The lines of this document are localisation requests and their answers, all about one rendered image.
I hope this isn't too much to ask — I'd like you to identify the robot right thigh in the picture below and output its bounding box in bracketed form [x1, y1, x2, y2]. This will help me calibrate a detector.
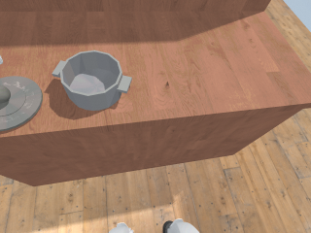
[167, 222, 199, 233]

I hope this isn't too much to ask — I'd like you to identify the pot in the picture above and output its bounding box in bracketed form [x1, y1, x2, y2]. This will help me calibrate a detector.
[52, 50, 132, 111]

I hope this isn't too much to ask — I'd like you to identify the table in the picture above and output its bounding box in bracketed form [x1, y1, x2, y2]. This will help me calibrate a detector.
[0, 0, 311, 186]

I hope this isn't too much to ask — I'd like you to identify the knob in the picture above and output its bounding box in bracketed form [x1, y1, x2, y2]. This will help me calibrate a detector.
[0, 85, 11, 104]

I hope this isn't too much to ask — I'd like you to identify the lid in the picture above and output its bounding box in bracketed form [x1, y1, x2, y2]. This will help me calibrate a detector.
[0, 76, 43, 132]

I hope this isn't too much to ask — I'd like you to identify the robot right shin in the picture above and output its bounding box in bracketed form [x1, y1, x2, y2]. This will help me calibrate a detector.
[170, 218, 183, 226]

